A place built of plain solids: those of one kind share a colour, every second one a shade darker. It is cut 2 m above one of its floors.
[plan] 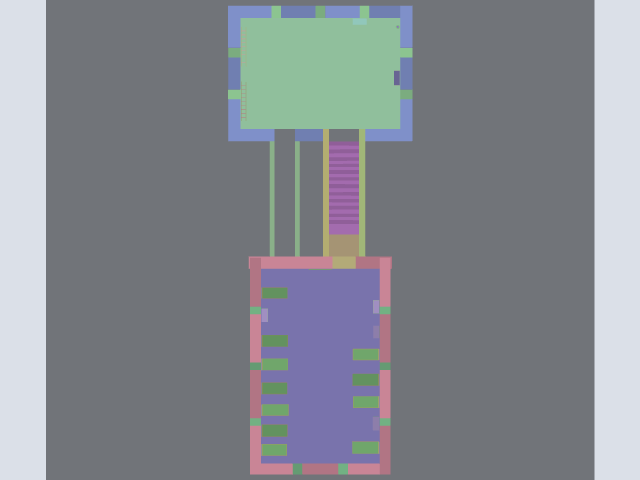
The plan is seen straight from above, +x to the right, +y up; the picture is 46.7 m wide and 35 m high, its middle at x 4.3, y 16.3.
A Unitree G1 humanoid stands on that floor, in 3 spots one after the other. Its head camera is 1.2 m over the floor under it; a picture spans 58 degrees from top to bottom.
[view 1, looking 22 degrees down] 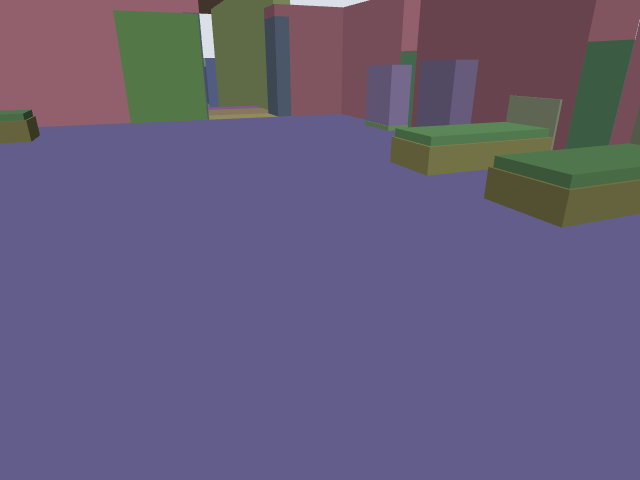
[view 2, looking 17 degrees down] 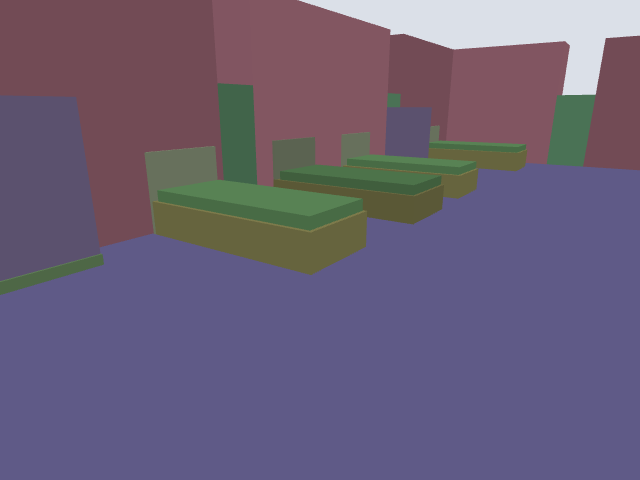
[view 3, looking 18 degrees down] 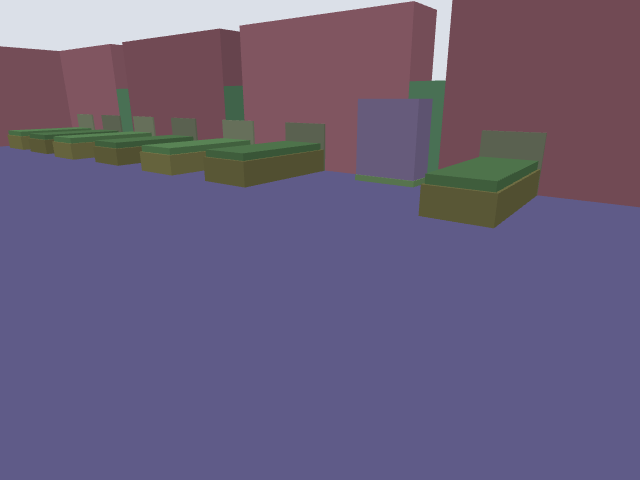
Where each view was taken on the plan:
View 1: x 3.68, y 3.40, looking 68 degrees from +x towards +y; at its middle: floor_dorter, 3.20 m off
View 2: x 4.91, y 10.80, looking -55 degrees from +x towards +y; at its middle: bed_frame_dorter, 3.25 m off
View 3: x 6.19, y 13.91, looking -143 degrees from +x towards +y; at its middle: floor_dorter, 3.88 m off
